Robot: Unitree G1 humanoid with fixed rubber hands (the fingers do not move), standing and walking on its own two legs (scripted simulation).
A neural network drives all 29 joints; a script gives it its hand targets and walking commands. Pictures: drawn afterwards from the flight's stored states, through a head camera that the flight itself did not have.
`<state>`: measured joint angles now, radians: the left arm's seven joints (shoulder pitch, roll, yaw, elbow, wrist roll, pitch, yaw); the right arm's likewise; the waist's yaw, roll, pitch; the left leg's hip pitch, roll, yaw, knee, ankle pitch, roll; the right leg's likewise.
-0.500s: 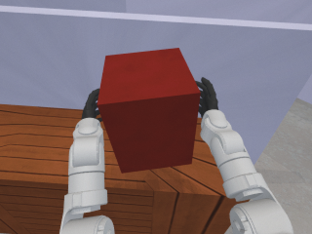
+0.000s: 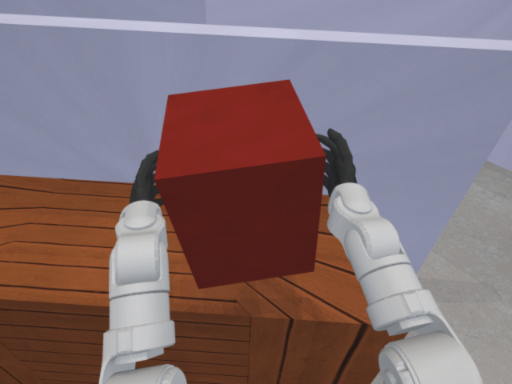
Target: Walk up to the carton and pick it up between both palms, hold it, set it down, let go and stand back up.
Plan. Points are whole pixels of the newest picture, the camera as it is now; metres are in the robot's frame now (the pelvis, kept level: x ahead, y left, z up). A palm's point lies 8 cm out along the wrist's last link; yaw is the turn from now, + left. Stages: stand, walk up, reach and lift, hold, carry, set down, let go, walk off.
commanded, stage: hold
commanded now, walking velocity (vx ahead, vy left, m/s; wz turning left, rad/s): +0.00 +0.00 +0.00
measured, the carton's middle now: (243, 186) +0.40 +0.01 +0.15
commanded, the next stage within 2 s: none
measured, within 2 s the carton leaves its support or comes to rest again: neither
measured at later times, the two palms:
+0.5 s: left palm (145, 201) +0.35 +0.15 +0.17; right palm (340, 182) +0.35 -0.13 +0.19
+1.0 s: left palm (146, 202) +0.35 +0.15 +0.17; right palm (340, 183) +0.35 -0.14 +0.19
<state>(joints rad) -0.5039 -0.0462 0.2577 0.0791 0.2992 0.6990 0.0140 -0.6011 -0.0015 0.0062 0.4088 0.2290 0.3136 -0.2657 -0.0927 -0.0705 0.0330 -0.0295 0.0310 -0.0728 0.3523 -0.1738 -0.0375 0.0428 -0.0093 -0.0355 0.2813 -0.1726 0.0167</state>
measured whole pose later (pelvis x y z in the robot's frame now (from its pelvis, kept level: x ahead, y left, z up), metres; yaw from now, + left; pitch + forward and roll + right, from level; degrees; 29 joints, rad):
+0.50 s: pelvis +0.00 +0.00 +0.00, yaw +0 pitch -8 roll -1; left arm -0.54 -0.04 0.26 0.13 0.31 0.70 0.01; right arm -0.63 0.00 -0.02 0.45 0.22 0.31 -0.26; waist -0.08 -0.07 0.03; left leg -0.04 0.03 -0.06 0.35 -0.16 -0.03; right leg 0.03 -0.01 -0.03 0.28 -0.17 0.02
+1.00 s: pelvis +0.00 +0.00 +0.00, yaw +0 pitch -8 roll -1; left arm -0.53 -0.04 0.26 0.11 0.31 0.69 0.01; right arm -0.61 0.00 -0.01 0.43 0.22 0.30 -0.26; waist -0.09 -0.07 0.03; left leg -0.04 0.03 -0.07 0.35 -0.16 -0.03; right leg 0.03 -0.01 -0.03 0.28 -0.17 0.02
